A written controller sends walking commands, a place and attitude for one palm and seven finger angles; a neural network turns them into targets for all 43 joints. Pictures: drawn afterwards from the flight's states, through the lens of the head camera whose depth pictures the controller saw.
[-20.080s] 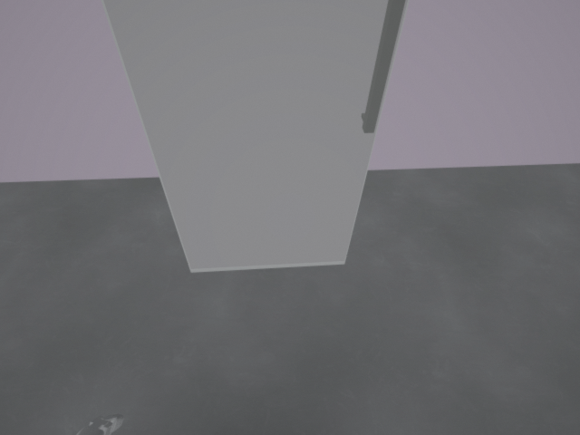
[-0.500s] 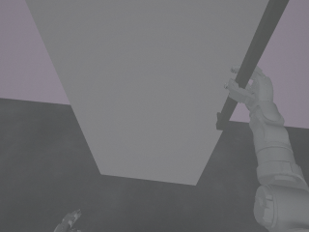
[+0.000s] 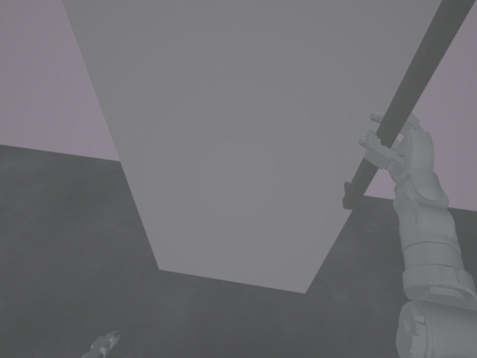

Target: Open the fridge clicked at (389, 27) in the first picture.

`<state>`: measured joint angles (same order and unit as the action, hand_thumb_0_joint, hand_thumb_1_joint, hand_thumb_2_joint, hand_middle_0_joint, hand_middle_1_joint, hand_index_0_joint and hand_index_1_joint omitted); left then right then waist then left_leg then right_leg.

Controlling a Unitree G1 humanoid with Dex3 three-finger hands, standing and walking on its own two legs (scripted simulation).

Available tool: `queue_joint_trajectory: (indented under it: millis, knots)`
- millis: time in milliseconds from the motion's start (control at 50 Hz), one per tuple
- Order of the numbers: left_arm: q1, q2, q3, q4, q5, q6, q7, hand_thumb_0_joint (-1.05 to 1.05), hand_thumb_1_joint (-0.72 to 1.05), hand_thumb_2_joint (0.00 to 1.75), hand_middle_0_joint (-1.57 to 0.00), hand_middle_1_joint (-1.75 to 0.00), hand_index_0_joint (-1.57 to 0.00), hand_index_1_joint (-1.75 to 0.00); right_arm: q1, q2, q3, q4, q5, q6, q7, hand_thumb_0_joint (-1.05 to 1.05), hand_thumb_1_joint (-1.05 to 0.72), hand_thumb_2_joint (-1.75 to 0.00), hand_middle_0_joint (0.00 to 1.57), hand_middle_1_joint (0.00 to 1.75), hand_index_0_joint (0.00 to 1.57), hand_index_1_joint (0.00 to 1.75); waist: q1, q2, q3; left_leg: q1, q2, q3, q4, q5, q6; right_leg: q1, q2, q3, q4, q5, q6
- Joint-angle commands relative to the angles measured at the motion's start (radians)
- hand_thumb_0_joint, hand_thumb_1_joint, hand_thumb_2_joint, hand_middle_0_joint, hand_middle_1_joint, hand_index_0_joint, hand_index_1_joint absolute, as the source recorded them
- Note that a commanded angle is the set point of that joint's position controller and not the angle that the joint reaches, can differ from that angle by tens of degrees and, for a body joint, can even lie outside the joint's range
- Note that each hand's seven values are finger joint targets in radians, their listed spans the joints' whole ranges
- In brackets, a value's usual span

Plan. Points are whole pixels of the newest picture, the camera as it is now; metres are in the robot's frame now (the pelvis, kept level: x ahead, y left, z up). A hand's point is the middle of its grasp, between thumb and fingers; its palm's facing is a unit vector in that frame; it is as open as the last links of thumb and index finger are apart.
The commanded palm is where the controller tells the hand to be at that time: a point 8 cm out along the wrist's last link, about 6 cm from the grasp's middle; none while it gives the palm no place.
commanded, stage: grip the handle and tug to test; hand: right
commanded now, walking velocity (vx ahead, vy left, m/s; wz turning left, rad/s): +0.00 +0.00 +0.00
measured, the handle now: (386, 120) +0.49 -0.19 +0.19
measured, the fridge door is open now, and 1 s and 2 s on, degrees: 0 20 61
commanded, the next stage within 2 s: pull the door a little, standing still in 0.18 s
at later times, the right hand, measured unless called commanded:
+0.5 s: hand (375, 166) +0.39 -0.16 +0.17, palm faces +0.08 +1.00 +0.01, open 6.0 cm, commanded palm +0.34 -0.21 +0.17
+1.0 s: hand (357, 243) +0.25 -0.11 +0.16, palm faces +0.09 +0.98 -0.15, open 6.8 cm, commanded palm +0.22 -0.16 +0.17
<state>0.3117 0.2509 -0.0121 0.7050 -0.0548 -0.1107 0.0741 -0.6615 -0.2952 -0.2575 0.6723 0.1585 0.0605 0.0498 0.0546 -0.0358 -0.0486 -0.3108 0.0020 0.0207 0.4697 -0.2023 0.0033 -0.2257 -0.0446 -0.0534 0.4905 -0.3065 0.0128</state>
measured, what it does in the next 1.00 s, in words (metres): stands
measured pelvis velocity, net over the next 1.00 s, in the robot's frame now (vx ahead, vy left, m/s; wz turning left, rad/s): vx -0.03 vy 0.01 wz -0.03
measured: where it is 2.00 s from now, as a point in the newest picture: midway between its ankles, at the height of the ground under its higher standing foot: outside the picture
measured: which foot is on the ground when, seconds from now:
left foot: down 0.00-1.00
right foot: down 0.00-1.00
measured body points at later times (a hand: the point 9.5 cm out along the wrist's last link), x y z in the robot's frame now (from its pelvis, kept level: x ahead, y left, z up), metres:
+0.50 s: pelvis +0.03 +0.00 +0.00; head +0.01 +0.01 +0.45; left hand +0.21 +0.23 -0.08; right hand +0.38 -0.21 +0.17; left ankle +0.02 +0.12 -0.74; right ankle -0.03 -0.12 -0.74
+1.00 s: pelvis -0.03 +0.01 -0.01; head -0.04 +0.03 +0.44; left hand +0.14 +0.22 -0.10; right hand +0.24 -0.17 +0.16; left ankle -0.01 +0.11 -0.74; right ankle -0.03 -0.12 -0.74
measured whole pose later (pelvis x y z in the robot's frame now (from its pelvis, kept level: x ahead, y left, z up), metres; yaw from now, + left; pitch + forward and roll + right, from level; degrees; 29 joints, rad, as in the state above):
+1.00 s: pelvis -0.03 +0.01 -0.01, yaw -2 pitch +0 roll -2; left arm 0.19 0.18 -0.05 0.56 0.03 0.05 0.06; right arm 0.06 -0.19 0.01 -0.28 0.07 0.04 -0.11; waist 0.04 -0.01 -0.02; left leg -0.33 0.02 0.02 0.64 -0.32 -0.02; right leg -0.25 0.00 -0.04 0.53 -0.27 0.01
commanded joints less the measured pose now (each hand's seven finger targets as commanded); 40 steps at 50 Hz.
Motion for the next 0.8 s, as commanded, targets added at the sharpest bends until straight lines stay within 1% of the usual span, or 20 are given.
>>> queue_joint_trajectory:
  millis: [0, 100, 140, 200, 260, 280, 320, 360, 400, 460, 500, 540, 580, 600, 620, 640, 660, 700, 720, 780]
  knots:
    - [-0.094, 0.127, 0.047, -0.154, -0.006, -0.046, 0.008, 0.0, 0.9, 0.9, -0.2, -0.3, -0.2, -0.3, -0.301, -0.165, -0.015, -0.367, 0.027, -0.075, 0.047, 0.0, -0.9, -0.9, 0.45, 1.4, 0.45, 1.4, -0.067, 0.056, -0.348, 0.301, -0.013, 0.016, -0.01, 0.42, 0.023, 0.05, 0.029, 0.013, -0.038, 0.427, -0.028]
    - [-0.121, 0.122, 0.05, -0.176, -0.01, -0.031, 0.007, 0.0, 0.9, 0.9, -0.2, -0.3, -0.2, -0.3, -0.182, -0.164, -0.028, -0.503, 0.027, -0.018, 0.043, 0.0, -0.9, -0.9, 0.45, 1.4, 0.45, 1.4, -0.094, 0.014, -0.358, 0.338, -0.01, 0.016, -0.008, 0.499, 0.024, 0.086, 0.024, 0.002, -0.043, 0.535, -0.023]
    - [-0.13, 0.111, 0.05, -0.184, -0.009, -0.029, 0.001, 0.0, 0.9, 0.9, -0.2, -0.3, -0.2, -0.3, -0.14, -0.126, -0.008, -0.582, 0.029, 0.006, 0.038, 0.0, -0.9, -0.9, 0.45, 1.4, 0.45, 1.4, -0.099, -0.018, -0.373, 0.351, -0.009, 0.02, -0.007, 0.556, 0.024, 0.116, 0.022, 0.001, -0.04, 0.62, -0.019]
    - [-0.14, 0.115, 0.051, -0.186, -0.008, -0.014, 0.0, 0.0, 0.9, 0.9, -0.2, -0.3, -0.2, -0.3, -0.104, -0.113, 0.011, -0.648, 0.02, 0.044, 0.029, 0.0, -0.9, -0.9, 0.45, 1.4, 0.45, 1.4, -0.091, 0.004, -0.355, 0.348, -0.012, 0.027, -0.008, 0.584, 0.022, 0.134, 0.014, 0.003, -0.037, 0.677, -0.015]
    - [-0.152, 0.106, 0.053, -0.188, -0.004, -0.009, -0.001, 0.0, 0.9, 0.9, -0.2, -0.3, -0.2, -0.3, -0.094, -0.083, 0.025, -0.709, 0.019, 0.085, 0.017, 0.0, -0.9, -0.9, 0.45, 1.4, 0.45, 1.4, -0.088, -0.015, -0.35, 0.336, -0.012, 0.03, -0.009, 0.612, 0.02, 0.164, 0.011, 0.005, -0.03, 0.726, -0.012]
    - [-0.151, 0.115, 0.05, -0.177, -0.003, 0.0, 0.004, 0.0, 0.9, 0.9, -0.2, -0.3, -0.2, -0.3, -0.149, -0.143, -0.012, -0.708, 0.013, 0.094, 0.01, 0.0, -0.9, -0.9, 0.45, 1.4, 0.45, 1.4, -0.076, -0.003, -0.347, 0.33, -0.012, 0.028, -0.013, 0.608, 0.02, 0.163, 0.013, 0.007, -0.032, 0.704, -0.012]
    - [-0.159, 0.112, 0.042, -0.169, 0.003, 0.018, 0.014, 0.0, 0.9, 0.9, -0.2, -0.3, -0.2, -0.3, -0.228, -0.131, 0.006, -0.663, 0.002, 0.118, 0.002, 0.0, -0.9, -0.9, 0.45, 1.4, 0.45, 1.4, -0.052, 0.032, -0.294, 0.301, -0.011, 0.027, -0.022, 0.563, 0.017, 0.139, 0.021, 0.01, -0.04, 0.615, -0.021]
    - [-0.177, 0.101, 0.038, -0.181, 0.002, 0.023, 0.015, 0.0, 0.9, 0.9, -0.2, -0.3, -0.2, -0.3, -0.117, -0.07, 0.026, -0.658, 0.013, 0.14, 0.005, 0.0, -0.9, -0.9, 0.45, 1.4, 0.45, 1.4, -0.072, 0.038, -0.277, 0.305, -0.014, 0.035, -0.023, 0.54, 0.019, 0.136, 0.022, 0.013, -0.045, 0.612, -0.018]
    - [-0.194, 0.102, 0.038, -0.191, 0.004, 0.029, 0.015, 0.0, 0.9, 0.9, -0.2, -0.3, -0.2, -0.3, -0.075, -0.083, 0.013, -0.714, 0.018, 0.144, 0.005, 0.0, -0.9, -0.9, 0.45, 1.4, 0.45, 1.4, -0.089, 0.018, -0.328, 0.338, -0.011, 0.033, -0.014, 0.574, 0.023, 0.162, 0.025, 0.008, -0.038, 0.648, -0.014]
    - [-0.213, 0.088, 0.031, -0.211, 0.005, 0.031, 0.008, 0.0, 0.9, 0.9, -0.2, -0.3, -0.2, -0.3, 0.014, -0.037, 0.039, -0.78, 0.028, 0.151, 0.011, 0.0, -0.9, -0.9, 0.45, 1.4, 0.45, 1.4, -0.103, 0.023, -0.345, 0.362, -0.006, 0.04, -0.002, 0.613, 0.023, 0.161, 0.024, 0.01, -0.037, 0.687, -0.009]
    - [-0.232, 0.089, 0.029, -0.225, 0.007, 0.036, 0.004, 0.0, 0.9, 0.9, -0.2, -0.3, -0.2, -0.3, 0.102, -0.039, 0.03, -0.812, 0.027, 0.154, 0.013, 0.0, -0.9, -0.9, 0.45, 1.4, 0.45, 1.4, -0.116, 0.036, -0.329, 0.364, -0.006, 0.04, -0.003, 0.601, 0.024, 0.152, 0.025, 0.006, -0.042, 0.656, -0.011]
    - [-0.251, 0.077, 0.021, -0.24, 0.005, 0.04, 0.0, 0.0, 0.9, 0.9, -0.2, -0.3, -0.2, -0.3, 0.163, 0.003, 0.065, -0.873, 0.029, 0.158, 0.017, 0.0, -0.9, -0.9, 0.45, 1.4, 0.45, 1.4, -0.111, 0.059, -0.3, 0.355, -0.007, 0.045, -0.005, 0.573, 0.022, 0.14, 0.022, 0.006, -0.052, 0.625, -0.011]
    - [-0.268, 0.076, 0.017, -0.258, 0.006, 0.043, -0.002, 0.0, 0.9, 0.9, -0.2, -0.3, -0.2, -0.3, 0.246, 0.004, 0.063, -0.938, 0.032, 0.164, 0.02, 0.0, -0.9, -0.9, 0.45, 1.4, 0.45, 1.4, -0.121, 0.069, -0.279, 0.347, -0.01, 0.043, -0.007, 0.539, 0.021, 0.128, 0.025, 0.005, -0.057, 0.574, -0.016]
    - [-0.284, 0.081, 0.016, -0.262, 0.004, 0.047, -0.002, 0.0, 0.9, 0.9, -0.2, -0.3, -0.2, -0.3, 0.219, -0.031, 0.046, -0.998, 0.03, 0.165, 0.014, 0.0, -0.9, -0.9, 0.45, 1.4, 0.45, 1.4, -0.124, 0.048, -0.278, 0.347, -0.008, 0.039, -0.013, 0.517, 0.022, 0.134, 0.024, 0.001, -0.061, 0.546, -0.019]
    - [-0.29, 0.11, 0.014, -0.286, 0.028, 0.055, 0.013, 0.0, 0.9, 0.9, -0.2, -0.3, -0.2, -0.3, 0.049, -0.209, 0.03, -1.034, -0.068, 0.058, -0.067, 0.0, -0.9, -0.9, 0.45, 1.4, 0.45, 1.4, -0.056, 0.028, -0.147, 0.196, 0.084, -0.058, -0.058, 0.512, 0.01, 0.076, -0.033, -0.008, 0.025, 0.436, -0.038]
    - [-0.266, 0.081, 0.012, -0.255, 0.038, 0.071, 0.021, 0.0, 0.9, 0.9, -0.2, -0.3, -0.2, -0.3, 0.172, -0.083, 0.099, -0.927, -0.077, 0.032, -0.096, 0.0, -0.9, -0.9, 0.45, 1.4, 0.45, 1.4, -0.049, 0.097, -0.145, 0.162, 0.122, -0.056, -0.062, 0.457, 0.019, 0.063, -0.024, 0.01, 0.059, 0.351, -0.034]
    - [-0.274, 0.074, 0.008, -0.26, 0.044, 0.077, 0.016, 0.0, 0.9, 0.9, -0.2, -0.3, -0.2, -0.3, 0.251, -0.036, 0.141, -0.924, -0.08, 0.019, -0.105, 0.0, -0.9, -0.9, 0.45, 1.4, 0.45, 1.4, -0.059, 0.132, -0.132, 0.141, 0.14, -0.073, -0.075, 0.409, 0.025, 0.043, -0.019, 0.014, 0.075, 0.293, -0.031]
    - [-0.272, 0.067, 0.005, -0.27, 0.048, 0.094, 0.017, 0.0, 0.9, 0.9, -0.2, -0.3, -0.2, -0.3, 0.278, -0.053, 0.151, -1.016, -0.091, -0.018, -0.123, 0.0, -0.9, -0.9, 0.45, 1.4, 0.45, 1.4, -0.057, 0.134, -0.16, 0.132, 0.159, -0.068, -0.07, 0.336, 0.036, 0.038, -0.013, 0.029, 0.076, 0.236, -0.028]
    - [-0.266, 0.064, 0.003, -0.269, 0.051, 0.102, 0.021, 0.0, 0.9, 0.9, -0.2, -0.3, -0.2, -0.3, 0.316, -0.053, 0.152, -1.022, -0.092, -0.032, -0.131, 0.0, -0.9, -0.9, 0.45, 1.4, 0.45, 1.4, -0.05, 0.117, -0.183, 0.122, 0.159, -0.054, -0.053, 0.324, 0.032, 0.055, -0.021, 0.034, 0.065, 0.272, -0.033]
    - [-0.267, 0.068, 0.003, -0.289, 0.059, 0.114, 0.022, 0.0, 0.9, 0.9, -0.2, -0.3, -0.2, -0.3, 0.337, -0.026, 0.187, -1.123, -0.099, -0.072, -0.14, 0.0, -0.9, -0.9, 0.45, 1.4, 0.45, 1.4, -0.038, 0.016, -0.241, 0.123, 0.103, 0.004, 0.045, 0.371, 0.001, 0.115, -0.066, 0.079, 0.016, 0.529, -0.041]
